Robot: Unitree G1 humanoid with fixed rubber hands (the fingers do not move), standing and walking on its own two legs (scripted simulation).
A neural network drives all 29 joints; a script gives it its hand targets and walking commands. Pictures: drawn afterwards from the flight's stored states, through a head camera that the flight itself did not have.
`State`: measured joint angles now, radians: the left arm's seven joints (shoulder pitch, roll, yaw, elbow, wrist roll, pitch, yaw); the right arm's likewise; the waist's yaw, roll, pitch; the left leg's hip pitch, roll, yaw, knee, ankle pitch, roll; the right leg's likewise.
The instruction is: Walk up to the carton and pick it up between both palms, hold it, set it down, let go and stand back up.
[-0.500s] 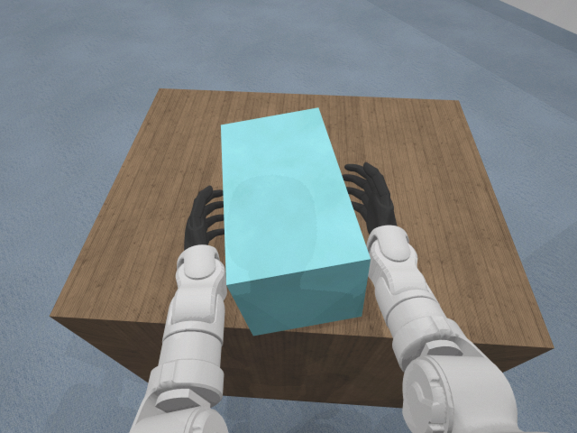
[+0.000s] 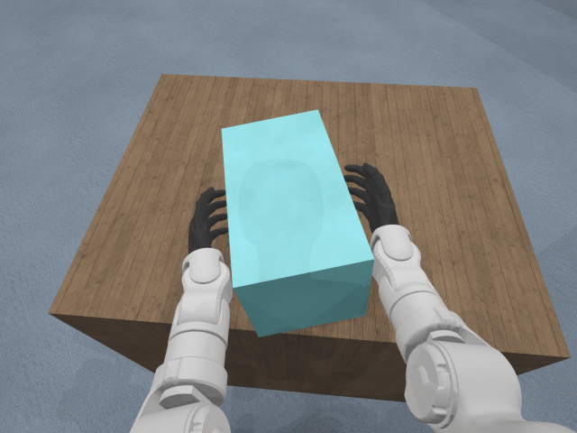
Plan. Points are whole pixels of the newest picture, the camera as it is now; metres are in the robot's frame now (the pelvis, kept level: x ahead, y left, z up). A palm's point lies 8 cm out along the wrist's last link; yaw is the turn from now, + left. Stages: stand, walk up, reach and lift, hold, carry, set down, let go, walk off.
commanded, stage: set down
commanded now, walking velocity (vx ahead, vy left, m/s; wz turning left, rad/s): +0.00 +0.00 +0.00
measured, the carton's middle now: (289, 217) +0.45 +0.03 -0.01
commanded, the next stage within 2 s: none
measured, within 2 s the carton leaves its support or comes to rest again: rests again in 1.62 s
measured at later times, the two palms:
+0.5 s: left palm (206, 241) +0.39 +0.15 +0.02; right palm (378, 212) +0.44 -0.11 +0.03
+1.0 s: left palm (208, 241) +0.39 +0.14 +0.02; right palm (379, 212) +0.44 -0.11 +0.02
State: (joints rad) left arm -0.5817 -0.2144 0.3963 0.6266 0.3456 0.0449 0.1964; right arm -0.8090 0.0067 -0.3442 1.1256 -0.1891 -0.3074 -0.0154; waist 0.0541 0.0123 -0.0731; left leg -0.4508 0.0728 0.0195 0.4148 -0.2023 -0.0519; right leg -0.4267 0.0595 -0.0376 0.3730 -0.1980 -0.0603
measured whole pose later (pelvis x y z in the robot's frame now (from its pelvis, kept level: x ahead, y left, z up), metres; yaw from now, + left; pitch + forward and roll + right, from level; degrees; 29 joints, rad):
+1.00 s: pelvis +0.00 +0.00 +0.00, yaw +0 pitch +19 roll -1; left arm -0.65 -0.25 0.47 0.65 0.39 -0.03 0.21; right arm -0.89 -0.01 -0.47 1.18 -0.31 -0.35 0.04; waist 0.06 0.01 -0.09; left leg -0.54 0.08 0.03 0.41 -0.20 -0.05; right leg -0.52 0.06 -0.04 0.37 -0.18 -0.06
